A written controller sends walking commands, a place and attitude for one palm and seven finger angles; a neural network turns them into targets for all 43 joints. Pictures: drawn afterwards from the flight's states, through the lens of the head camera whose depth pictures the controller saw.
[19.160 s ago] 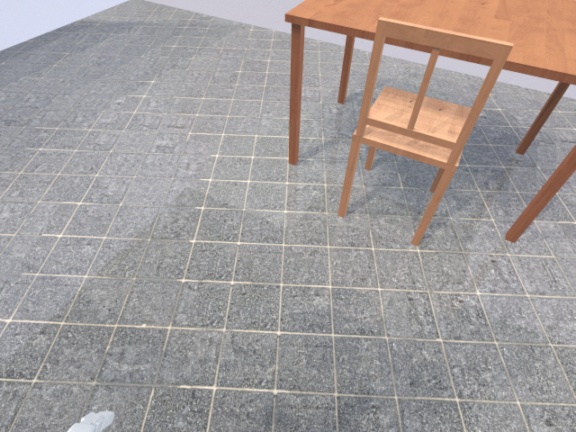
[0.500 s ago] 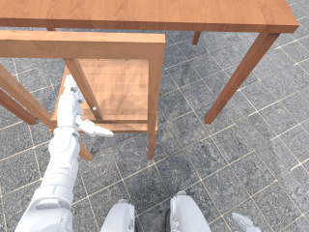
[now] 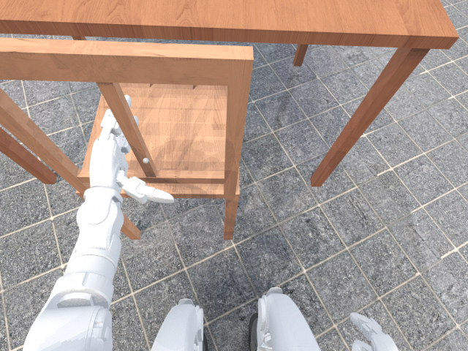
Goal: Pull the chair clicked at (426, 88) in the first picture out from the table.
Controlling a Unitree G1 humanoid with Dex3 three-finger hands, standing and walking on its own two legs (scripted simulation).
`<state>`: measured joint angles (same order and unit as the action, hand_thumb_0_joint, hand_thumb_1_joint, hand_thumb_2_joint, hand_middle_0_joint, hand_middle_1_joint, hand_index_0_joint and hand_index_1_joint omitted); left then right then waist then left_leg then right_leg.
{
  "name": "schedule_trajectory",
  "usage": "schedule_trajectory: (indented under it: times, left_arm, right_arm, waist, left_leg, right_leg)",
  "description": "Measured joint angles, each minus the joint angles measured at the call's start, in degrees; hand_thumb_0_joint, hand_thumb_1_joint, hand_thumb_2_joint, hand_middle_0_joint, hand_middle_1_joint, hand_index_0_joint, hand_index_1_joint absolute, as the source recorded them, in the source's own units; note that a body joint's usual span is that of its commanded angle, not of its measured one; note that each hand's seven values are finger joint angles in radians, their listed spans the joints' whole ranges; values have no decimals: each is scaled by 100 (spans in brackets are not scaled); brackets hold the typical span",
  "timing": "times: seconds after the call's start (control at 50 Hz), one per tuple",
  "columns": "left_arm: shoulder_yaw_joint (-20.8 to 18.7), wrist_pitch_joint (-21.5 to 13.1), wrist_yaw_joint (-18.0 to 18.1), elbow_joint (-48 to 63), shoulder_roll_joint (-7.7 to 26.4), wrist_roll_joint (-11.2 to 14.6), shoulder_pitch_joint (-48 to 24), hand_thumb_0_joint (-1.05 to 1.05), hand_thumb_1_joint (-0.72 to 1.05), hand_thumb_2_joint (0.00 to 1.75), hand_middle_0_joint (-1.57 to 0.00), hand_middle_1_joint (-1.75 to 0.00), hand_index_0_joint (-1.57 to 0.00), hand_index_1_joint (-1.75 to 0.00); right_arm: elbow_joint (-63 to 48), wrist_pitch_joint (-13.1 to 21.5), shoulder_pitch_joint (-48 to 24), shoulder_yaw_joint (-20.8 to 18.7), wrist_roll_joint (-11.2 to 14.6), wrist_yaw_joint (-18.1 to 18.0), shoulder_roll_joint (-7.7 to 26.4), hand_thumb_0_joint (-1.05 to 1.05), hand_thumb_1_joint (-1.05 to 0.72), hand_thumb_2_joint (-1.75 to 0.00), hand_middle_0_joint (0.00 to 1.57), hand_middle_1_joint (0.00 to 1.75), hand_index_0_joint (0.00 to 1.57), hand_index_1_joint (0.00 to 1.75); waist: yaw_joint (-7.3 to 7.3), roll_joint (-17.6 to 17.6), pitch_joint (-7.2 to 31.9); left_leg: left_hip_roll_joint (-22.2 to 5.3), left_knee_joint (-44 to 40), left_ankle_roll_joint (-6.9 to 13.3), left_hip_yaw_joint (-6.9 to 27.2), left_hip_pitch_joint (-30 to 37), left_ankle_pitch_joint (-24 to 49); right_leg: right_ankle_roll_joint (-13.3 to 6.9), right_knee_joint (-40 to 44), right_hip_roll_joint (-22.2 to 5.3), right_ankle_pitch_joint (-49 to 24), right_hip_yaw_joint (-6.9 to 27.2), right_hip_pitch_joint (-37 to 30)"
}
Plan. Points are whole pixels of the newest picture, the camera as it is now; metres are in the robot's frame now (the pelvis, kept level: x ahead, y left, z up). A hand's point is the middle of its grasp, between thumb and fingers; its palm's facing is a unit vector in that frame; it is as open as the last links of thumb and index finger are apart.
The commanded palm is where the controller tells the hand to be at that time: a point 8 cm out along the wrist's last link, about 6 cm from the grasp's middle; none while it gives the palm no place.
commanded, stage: hook a spindle and tug to test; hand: left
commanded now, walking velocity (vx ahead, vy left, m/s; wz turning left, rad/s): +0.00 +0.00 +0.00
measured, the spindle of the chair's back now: (134, 137) +0.46 +0.16 +0.03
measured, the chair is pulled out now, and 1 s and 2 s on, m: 0.00 0.00 0.07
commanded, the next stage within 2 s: step backward, pulling the chair out in 1.30 s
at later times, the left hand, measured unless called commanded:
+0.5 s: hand (147, 158) +0.43 +0.14 +0.02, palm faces +0.01 -1.00 -0.03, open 9.0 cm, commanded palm +0.40 +0.19 +0.02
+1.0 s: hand (146, 159) +0.42 +0.14 +0.02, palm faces -0.01 -1.00 -0.01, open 5.4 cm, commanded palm +0.38 +0.19 +0.02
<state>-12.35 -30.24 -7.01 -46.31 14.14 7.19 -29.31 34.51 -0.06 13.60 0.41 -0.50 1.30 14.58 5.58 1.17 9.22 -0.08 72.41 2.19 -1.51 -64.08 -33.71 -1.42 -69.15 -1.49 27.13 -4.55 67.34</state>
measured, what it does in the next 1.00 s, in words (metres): stands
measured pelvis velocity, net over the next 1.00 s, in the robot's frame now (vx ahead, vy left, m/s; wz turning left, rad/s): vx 0.02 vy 0.00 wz -0.02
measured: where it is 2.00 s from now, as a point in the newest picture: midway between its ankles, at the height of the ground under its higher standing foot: outside the picture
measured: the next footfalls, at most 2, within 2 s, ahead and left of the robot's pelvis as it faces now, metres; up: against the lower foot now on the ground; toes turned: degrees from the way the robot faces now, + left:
none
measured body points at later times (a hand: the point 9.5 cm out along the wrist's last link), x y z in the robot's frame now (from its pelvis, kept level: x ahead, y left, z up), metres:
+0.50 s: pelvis +0.01 +0.00 +0.00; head +0.14 +0.01 +0.43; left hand +0.42 +0.20 +0.02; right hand +0.09 -0.26 -0.12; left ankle +0.00 +0.10 -0.62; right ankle +0.05 -0.11 -0.62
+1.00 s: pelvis +0.02 +0.00 +0.01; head +0.16 +0.01 +0.44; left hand +0.42 +0.19 +0.03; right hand +0.13 -0.25 -0.11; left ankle +0.00 +0.10 -0.62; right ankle +0.05 -0.11 -0.62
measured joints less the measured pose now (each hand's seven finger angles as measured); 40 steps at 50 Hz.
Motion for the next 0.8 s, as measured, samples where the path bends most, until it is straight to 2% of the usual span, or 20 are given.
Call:
schedule_trajectory:
  times: [0.22, 0.32, 0.44, 0.52, 0.7, 0.8]
  left_arm:
    - [54, 24, 87, 85, -20, -12, -6, -2, -45, 32, -28, -77, -28, -77]
    - [57, 38, 179, 146, -67, -16, 80, -2, -29, 39, -36, -104, -36, -104]
    - [75, 76, 274, 255, -80, 6, 182, -1, -1, 51, -45, -129, -41, -129]
    - [96, 71, 278, 352, -85, 23, 288, -1, 21, 60, -46, -138, -42, -138]
    - [172, 91, 279, 508, -130, 46, 414, 0, 67, 80, -44, -139, -41, -144]
    - [201, 141, 280, 679, -161, 71, 533, 0, 74, 81, -43, -140, -40, -145]
  right_arm:
    - [31, -48, 73, -19, -7, 34, -13, 1, -90, -90, 20, 30, 20, 30]
    - [26, -66, 120, -22, -7, 54, -26, 1, -90, -90, 20, 30, 20, 30]
    - [17, -67, 141, -46, -11, 84, -39, 1, -90, -90, 20, 30, 20, 30]
    - [12, -63, 138, -58, -3, 95, -43, 1, -90, -90, 20, 30, 20, 30]
    - [-28, -44, 96, -93, 1, 103, -30, 1, -90, -90, 20, 30, 20, 30]
    - [-58, -67, 59, -102, 15, 118, -41, 1, -90, -90, 20, 30, 20, 30]
  waist:
    - [22, 33, -12]
    - [24, 44, 6]
    - [17, 53, 20]
    - [1, 47, 31]
    - [-31, 45, 47]
    - [-53, 38, 54]
  left_leg:
    - [-5, -6, 7, -11, -13, -13]
    - [-7, -57, 12, -31, 47, -11]
    - [-16, -91, 9, -38, 100, -17]
    - [-20, -128, 10, -44, 154, -22]
    - [-16, -153, 10, -30, 200, -55]
    - [-20, -177, 14, -45, 233, -78]
  right_leg:
    - [13, 14, 9, 1, 14, 15]
    - [20, 55, 16, -3, 36, -33]
    - [21, 88, 28, 0, 44, -80]
    - [23, 120, 37, 4, 52, -129]
    - [29, 146, 36, 41, 42, -180]
    - [36, 161, 45, 62, 58, -201]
